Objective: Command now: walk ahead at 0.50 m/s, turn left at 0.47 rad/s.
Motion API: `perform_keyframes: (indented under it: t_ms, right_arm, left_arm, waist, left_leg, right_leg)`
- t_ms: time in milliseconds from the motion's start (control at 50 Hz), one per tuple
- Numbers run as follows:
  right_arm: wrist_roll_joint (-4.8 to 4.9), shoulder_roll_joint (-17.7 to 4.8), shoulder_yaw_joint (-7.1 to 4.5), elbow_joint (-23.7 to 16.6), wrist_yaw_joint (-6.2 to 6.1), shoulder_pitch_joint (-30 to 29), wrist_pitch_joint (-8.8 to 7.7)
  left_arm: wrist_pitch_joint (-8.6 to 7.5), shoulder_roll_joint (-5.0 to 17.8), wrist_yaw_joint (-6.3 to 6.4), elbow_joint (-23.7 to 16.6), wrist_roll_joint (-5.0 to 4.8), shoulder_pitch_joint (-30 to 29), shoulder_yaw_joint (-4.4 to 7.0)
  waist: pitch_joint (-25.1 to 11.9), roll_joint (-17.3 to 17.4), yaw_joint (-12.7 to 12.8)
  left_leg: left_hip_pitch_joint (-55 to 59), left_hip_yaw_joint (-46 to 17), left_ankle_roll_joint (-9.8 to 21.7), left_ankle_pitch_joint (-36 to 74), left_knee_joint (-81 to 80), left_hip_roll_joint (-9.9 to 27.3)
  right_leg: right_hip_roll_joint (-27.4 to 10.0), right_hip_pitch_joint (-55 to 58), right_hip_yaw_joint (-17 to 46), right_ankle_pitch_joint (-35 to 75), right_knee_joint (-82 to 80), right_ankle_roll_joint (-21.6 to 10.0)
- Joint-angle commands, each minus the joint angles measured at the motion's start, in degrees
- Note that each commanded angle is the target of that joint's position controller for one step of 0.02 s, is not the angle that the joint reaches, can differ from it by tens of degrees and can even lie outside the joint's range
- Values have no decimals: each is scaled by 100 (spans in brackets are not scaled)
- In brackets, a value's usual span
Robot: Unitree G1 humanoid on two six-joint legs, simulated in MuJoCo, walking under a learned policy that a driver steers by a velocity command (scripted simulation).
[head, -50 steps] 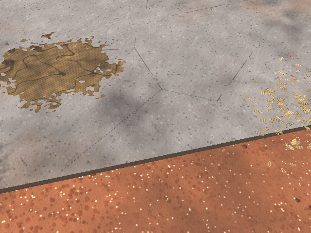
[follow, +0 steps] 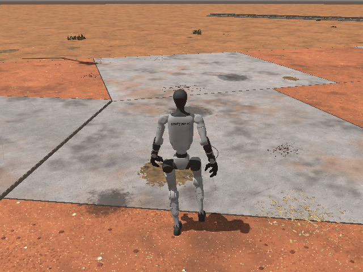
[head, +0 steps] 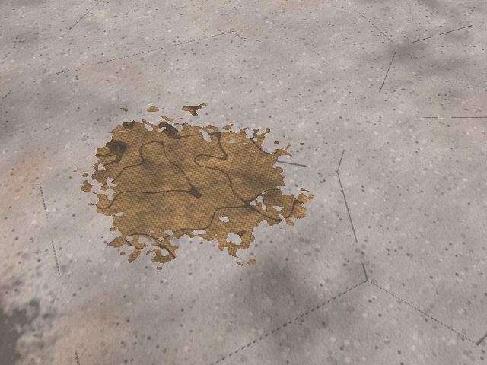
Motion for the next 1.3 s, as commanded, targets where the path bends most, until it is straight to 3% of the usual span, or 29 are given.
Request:
perform_keyframes:
  t_ms: [20,120,180,220,260,280,300,320,340,360,380,400,460,560,620,700,760,800,820,840,860,880,900,920,940,1040,1160,1240,1300]
  right_arm:
    - [13,-787,-159,-285,-17,307,-84]
    - [-39,-705,-91,-148,-74,827,-109]
    - [-104,-782,-73,-115,-128,912,-119]
    - [-120,-881,-77,-141,-162,679,-142]
    - [-134,-972,-82,-133,-137,500,-165]
    - [-99,-883,-46,-178,-108,461,-190]
    - [18,-420,69,-379,-84,736,-220]
    - [91,-485,28,-292,-80,1266,-194]
    - [-109,-760,-3,-240,-106,887,-138]
    - [-151,-673,23,-320,-52,384,-142]
    - [-139,-540,52,-376,-12,195,-131]
    - [-200,-515,55,-422,26,114,-81]
    - [-250,-372,103,-363,111,195,40]
    - [-226,-281,179,-745,168,-1034,63]
    - [-190,-150,262,-924,186,-1645,36]
    - [-161,-204,284,-1086,159,-2172,7]
    - [-175,-318,238,-1113,115,-2108,-44]
    - [-218,-470,137,-758,30,-990,-136]
    - [-322,-754,35,-485,-45,-25,-212]
    - [-464,-1332,-106,-462,-118,662,-235]
    - [-272,-1405,-157,-424,-66,543,-131]
    - [-168,-963,-56,-515,-37,-7,-92]
    - [-137,-594,40,-571,-19,-438,-122]
    - [-144,-402,89,-564,-21,-639,-161]
    - [-130,-312,118,-497,-50,-652,-208]
    - [-70,-424,64,-285,-88,-292,-396]
    - [-96,-387,81,-56,-123,106,-372]
    - [-109,-517,52,134,-183,498,-316]
    - [-133,-682,16,181,-239,470,-224]
  left_arm:
    - [29,382,-32,-386,-11,-224,68]
    - [-26,337,-103,-651,-65,-1001,-11]
    - [-89,405,-119,-809,-98,-1276,-26]
    - [-133,522,-98,-742,-110,-871,12]
    - [-190,733,11,-361,-132,335,125]
    - [-246,929,92,-159,-54,1197,200]
    - [-258,1439,167,-131,87,1947,302]
    - [-155,1576,97,28,-31,1855,384]
    - [-107,1082,38,-104,-163,1252,291]
    - [-126,704,7,-163,-194,846,196]
    - [-153,533,2,-118,-147,694,142]
    - [-196,481,22,-19,-154,752,111]
    - [-333,543,0,223,-209,1071,119]
    - [-335,582,-11,491,-247,1521,128]
    - [-335,625,-9,625,-251,1775,130]
    - [-310,692,34,796,-205,2071,131]
    - [-269,758,90,878,-173,2033,143]
    - [-231,825,101,890,-189,1860,147]
    - [-239,718,91,811,-233,1813,104]
    - [-252,190,60,547,-404,2072,-34]
    - [-195,441,107,647,-355,2374,68]
    - [-132,712,124,678,-242,2017,159]
    - [-134,537,73,642,-231,1723,132]
    - [-96,400,39,653,-226,1635,123]
    - [-22,386,-1,652,-139,1617,141]
    - [180,211,-154,477,-113,1152,163]
    - [167,77,-254,33,-111,-24,79]
    - [154,71,-311,-261,-75,-665,18]
    - [160,181,-282,-300,-55,-536,65]
  waist:
    - [-9,425,-29]
    - [19,520,-373]
    - [105,578,-410]
    - [66,639,-124]
    - [-497,551,424]
    - [-1037,335,809]
    - [-1865,-536,869]
    - [-2074,-1516,532]
    - [-1062,-446,355]
    - [-468,36,328]
    - [-149,104,201]
    - [-53,-89,110]
    - [-172,-278,-6]
    - [144,-209,197]
    - [166,-236,355]
    - [209,-260,493]
    - [185,-269,356]
    - [-366,-139,-181]
    - [-991,114,-536]
    - [-1830,1103,-585]
    - [-2047,1465,-391]
    - [-1153,724,-197]
    - [-497,532,-85]
    - [-196,534,52]
    - [-43,657,164]
    - [31,538,290]
    - [299,526,104]
    - [390,520,-77]
    - [184,660,87]
  left_leg:
    - [102,-1251,549,1915,-694,1444]
    - [890,-1186,329,2510,-527,1527]
    - [1267,-1275,339,2881,-352,1743]
    - [1228,-1213,192,3560,-81,1827]
    - [1102,-965,15,4744,1177,1601]
    - [415,-789,-73,3913,2337,1371]
    - [-851,-404,-245,1522,4173,797]
    - [-2122,-229,-346,-1911,5429,39]
    - [-2590,-478,-299,-1535,5728,506]
    - [-2586,-453,-315,-1117,5491,720]
    - [-2470,-373,-326,-908,5137,918]
    - [-2328,-319,-371,-827,4840,1054]
    - [-2174,-71,-506,-605,4552,1141]
    - [-2974,285,-746,313,3418,1425]
    - [-2754,476,-778,827,2468,1345]
    - [-2566,573,-645,867,1742,1193]
    - [-2153,562,-429,332,1385,1043]
    - [-681,639,-234,239,804,743]
    - [796,168,-39,264,740,1222]
    - [2450,-1949,366,-450,483,2923]
    - [2424,-3422,686,-594,-140,3528]
    - [1631,-2681,537,-991,-252,3231]
    - [837,-1930,403,-866,-538,2962]
    - [341,-1350,182,-605,-778,2690]
    - [30,-909,47,-213,-895,2503]
    - [90,201,-18,949,-1106,2320]
    - [379,1086,-96,1812,-1037,2148]
    - [1017,1412,-138,2609,-802,2351]
    - [1473,1679,-199,4589,-32,2444]
  right_leg:
    - [125,-243,-280,751,-688,100]
    - [301,-301,-386,1310,-1701,-80]
    - [443,-128,-423,1103,-2182,-283]
    - [592,591,-422,735,-2545,-490]
    - [937,2131,-567,496,-2953,-718]
    - [457,3447,-117,519,-3057,-926]
    - [-1035,4876,1850,-132,-3159,-1345]
    - [-1801,5238,4085,-101,-3969,-1972]
    - [-1553,4399,3549,-675,-4088,-1875]
    - [-1267,3648,2669,-542,-4211,-1757]
    - [-954,3149,2056,-118,-4407,-1562]
    - [-730,2885,1622,336,-4507,-1434]
    - [-498,2774,1023,1300,-4690,-1415]
    - [-290,3014,467,1620,-5047,-1417]
    - [-193,3123,190,2049,-4984,-1307]
    - [-400,3634,172,2499,-4750,-1276]
    - [-588,3968,250,3329,-4278,-1202]
    - [-374,3829,132,4333,-2974,-1044]
    - [-103,3014,-22,3463,-1778,-939]
    - [579,1298,-419,804,161,-706]
    - [1042,428,-189,-1724,1190,-723]
    - [643,184,131,-1337,1421,-779]
    - [436,206,129,-913,1235,-763]
    - [286,388,96,-657,974,-743]
    - [197,536,77,-535,820,-694]
    - [102,49,-63,270,710,-532]
    - [186,-243,-450,1299,-836,-462]
    - [329,-93,-888,1155,-1712,-692]
    - [704,437,-1170,406,-1981,-1006]
Keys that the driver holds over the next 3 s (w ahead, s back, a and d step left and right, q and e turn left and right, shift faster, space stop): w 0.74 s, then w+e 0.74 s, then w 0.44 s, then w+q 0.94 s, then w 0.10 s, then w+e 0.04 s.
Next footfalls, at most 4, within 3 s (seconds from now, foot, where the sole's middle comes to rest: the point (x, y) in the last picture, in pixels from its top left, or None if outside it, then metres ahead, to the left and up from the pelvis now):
0.28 right None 0.34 -0.13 -0.78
0.82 left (207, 320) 0.60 0.09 -0.78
1.38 right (271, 240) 0.86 -0.10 -0.78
1.92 left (254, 156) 1.22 -0.06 -0.78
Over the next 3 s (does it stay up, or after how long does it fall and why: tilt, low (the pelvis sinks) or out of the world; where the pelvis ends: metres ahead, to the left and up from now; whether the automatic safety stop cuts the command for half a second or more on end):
stays up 1.55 -0.19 -0.03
